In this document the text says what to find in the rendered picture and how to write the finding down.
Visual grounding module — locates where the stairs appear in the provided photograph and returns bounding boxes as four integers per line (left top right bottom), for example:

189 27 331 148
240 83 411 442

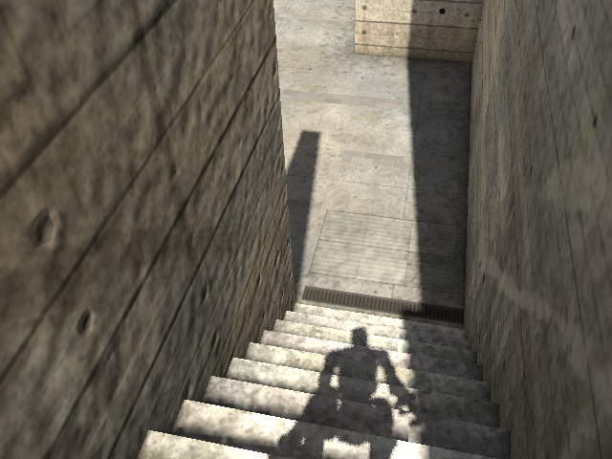
137 303 511 459

